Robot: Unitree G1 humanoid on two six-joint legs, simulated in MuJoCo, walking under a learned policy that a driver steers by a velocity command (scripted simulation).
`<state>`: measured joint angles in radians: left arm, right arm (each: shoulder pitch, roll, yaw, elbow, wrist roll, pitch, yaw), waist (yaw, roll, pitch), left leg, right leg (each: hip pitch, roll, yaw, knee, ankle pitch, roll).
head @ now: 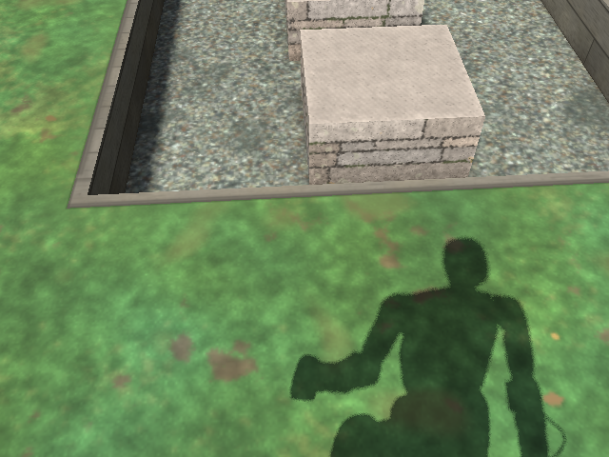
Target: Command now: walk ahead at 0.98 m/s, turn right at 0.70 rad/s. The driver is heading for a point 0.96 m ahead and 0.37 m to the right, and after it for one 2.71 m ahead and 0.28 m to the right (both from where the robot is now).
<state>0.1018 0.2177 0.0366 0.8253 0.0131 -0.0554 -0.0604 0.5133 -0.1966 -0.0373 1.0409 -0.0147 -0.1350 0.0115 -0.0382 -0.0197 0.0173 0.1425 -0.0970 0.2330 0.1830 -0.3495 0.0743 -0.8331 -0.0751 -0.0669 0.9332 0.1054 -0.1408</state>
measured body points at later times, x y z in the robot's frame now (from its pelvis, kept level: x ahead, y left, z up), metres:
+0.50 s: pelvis +0.46 -0.02 +0.00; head +0.50 -0.04 +0.45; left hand +0.53 +0.26 -0.12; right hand +0.66 -0.30 -0.05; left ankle +0.73 +0.07 -0.69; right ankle +0.28 -0.02 -0.73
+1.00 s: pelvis +0.84 -0.22 -0.03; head +0.85 -0.24 +0.42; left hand +1.17 -0.31 -0.07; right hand +0.58 -0.31 -0.16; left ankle +0.76 +0.05 -0.71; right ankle +0.91 -0.36 -0.71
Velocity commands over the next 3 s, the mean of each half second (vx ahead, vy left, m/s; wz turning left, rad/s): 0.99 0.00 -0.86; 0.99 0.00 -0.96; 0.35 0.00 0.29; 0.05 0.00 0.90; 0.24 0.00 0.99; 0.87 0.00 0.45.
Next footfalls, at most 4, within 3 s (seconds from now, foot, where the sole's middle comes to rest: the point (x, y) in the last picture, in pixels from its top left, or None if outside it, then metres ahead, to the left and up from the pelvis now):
0.14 right None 0.32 -0.03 -0.77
0.56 left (297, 342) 0.78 0.03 -0.77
1.02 right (456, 283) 0.93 -0.40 -0.77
1.44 left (466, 217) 1.16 -0.47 -0.77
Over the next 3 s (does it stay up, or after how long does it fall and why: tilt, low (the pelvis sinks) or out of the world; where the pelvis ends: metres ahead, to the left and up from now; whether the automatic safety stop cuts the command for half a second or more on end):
stays up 1.32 -0.39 -0.02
